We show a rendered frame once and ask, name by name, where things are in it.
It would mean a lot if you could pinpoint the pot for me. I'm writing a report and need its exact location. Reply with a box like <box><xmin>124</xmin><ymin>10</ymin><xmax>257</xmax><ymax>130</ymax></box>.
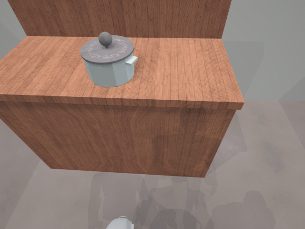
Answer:
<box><xmin>84</xmin><ymin>54</ymin><xmax>138</xmax><ymax>87</ymax></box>

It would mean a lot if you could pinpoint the lid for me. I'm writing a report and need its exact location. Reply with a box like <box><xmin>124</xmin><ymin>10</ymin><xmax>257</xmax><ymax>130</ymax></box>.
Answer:
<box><xmin>80</xmin><ymin>35</ymin><xmax>134</xmax><ymax>65</ymax></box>

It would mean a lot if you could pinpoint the table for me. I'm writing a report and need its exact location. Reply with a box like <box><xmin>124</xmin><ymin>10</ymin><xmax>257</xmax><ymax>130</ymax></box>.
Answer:
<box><xmin>0</xmin><ymin>0</ymin><xmax>244</xmax><ymax>178</ymax></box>

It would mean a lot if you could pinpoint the robot left thigh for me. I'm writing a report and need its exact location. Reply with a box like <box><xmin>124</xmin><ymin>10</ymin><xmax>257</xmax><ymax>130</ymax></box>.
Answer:
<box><xmin>106</xmin><ymin>218</ymin><xmax>134</xmax><ymax>229</ymax></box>

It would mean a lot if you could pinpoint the knob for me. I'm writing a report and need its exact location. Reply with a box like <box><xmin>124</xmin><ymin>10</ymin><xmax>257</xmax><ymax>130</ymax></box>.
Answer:
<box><xmin>98</xmin><ymin>32</ymin><xmax>112</xmax><ymax>46</ymax></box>

